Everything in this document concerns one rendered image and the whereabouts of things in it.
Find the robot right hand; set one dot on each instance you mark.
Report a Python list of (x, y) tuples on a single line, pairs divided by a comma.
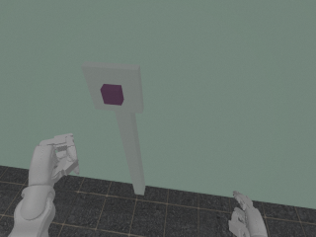
[(252, 222)]

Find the robot left forearm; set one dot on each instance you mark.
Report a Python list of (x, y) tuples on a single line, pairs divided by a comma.
[(34, 213)]

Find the robot left hand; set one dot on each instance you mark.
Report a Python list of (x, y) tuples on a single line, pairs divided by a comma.
[(44, 159)]

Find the panel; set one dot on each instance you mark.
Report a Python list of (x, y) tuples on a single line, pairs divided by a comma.
[(128, 76)]

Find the button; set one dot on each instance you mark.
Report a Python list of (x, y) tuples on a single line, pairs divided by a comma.
[(112, 94)]

